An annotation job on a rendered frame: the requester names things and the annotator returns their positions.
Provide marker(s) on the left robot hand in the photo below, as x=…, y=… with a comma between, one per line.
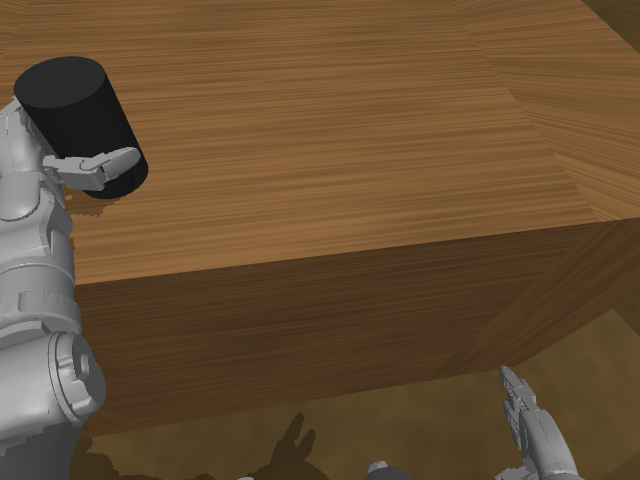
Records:
x=24, y=148

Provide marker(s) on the can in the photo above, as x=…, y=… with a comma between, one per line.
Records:
x=71, y=101

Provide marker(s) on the left robot arm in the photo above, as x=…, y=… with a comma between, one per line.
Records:
x=49, y=380

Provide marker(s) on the right robot hand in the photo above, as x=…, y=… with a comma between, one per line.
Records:
x=534, y=432

